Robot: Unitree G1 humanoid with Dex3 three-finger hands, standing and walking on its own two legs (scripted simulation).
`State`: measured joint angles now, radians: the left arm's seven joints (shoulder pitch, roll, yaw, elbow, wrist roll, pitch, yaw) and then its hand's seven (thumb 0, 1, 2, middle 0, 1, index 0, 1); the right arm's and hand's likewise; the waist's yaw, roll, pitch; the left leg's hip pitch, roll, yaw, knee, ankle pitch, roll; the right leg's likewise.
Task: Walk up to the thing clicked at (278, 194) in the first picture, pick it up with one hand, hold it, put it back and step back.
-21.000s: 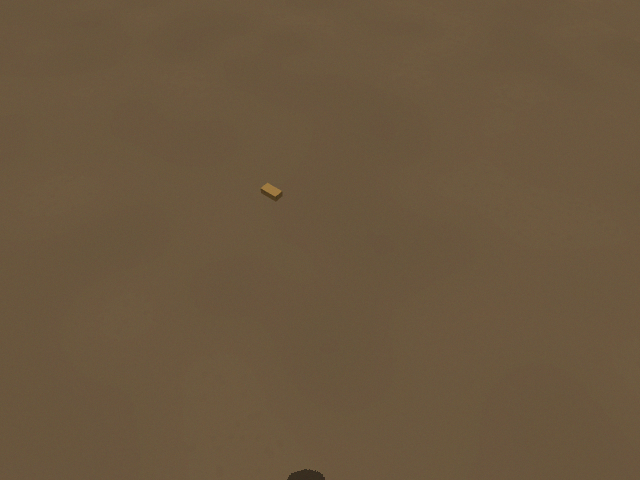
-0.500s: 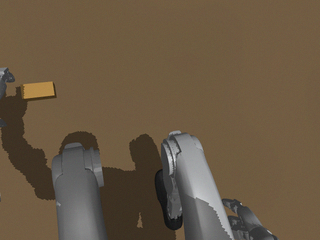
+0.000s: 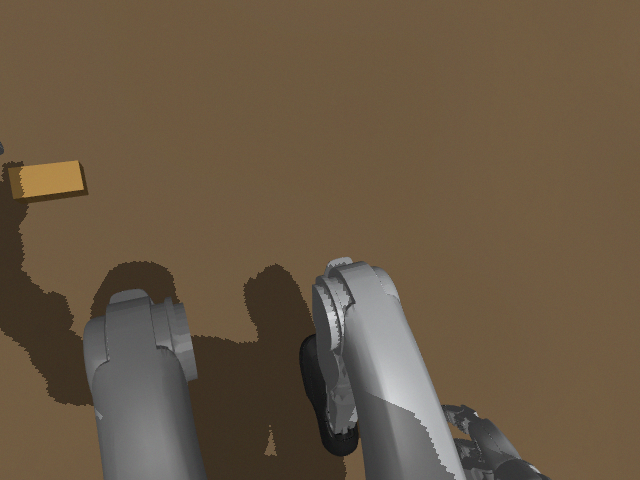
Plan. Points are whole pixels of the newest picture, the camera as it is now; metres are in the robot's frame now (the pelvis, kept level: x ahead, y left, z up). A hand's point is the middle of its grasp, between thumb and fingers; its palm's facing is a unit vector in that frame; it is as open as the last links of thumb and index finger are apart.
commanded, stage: rise first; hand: left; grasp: from above
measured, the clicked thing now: (50, 182) +0.50 +0.31 -0.31
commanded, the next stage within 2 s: approach in 1.16 s
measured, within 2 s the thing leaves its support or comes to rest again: neither
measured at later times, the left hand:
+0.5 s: hand out of the picture +0.44 +0.35 -0.19, palm faces -0.46 -0.09 -0.88, open 12.0 cm
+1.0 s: hand out of the picture +0.45 +0.36 -0.20, palm faces -0.46 -0.09 -0.88, open 11.5 cm
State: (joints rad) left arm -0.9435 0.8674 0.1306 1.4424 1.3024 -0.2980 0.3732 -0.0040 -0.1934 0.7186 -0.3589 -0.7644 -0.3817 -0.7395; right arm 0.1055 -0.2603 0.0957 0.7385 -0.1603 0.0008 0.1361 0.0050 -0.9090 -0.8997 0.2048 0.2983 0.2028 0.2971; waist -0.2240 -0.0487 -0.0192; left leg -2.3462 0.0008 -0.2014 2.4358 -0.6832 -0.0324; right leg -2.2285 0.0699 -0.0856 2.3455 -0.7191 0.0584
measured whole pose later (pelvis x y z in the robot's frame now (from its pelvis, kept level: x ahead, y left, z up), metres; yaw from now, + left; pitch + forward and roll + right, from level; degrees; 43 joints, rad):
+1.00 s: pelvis +0.00 +0.00 +0.00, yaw -2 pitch +32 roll -12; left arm -0.98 0.94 0.12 1.47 1.30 -0.28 0.38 0.00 -0.11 0.64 -0.43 -0.71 -0.45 -0.68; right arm 0.12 -0.27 0.16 0.70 -0.17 -0.03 0.15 0.00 -0.91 -0.90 0.21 0.30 0.20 0.30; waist -0.27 -0.07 0.02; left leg -2.36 0.00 -0.22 2.46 -0.68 -0.02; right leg -2.23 0.07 -0.11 2.35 -0.71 0.06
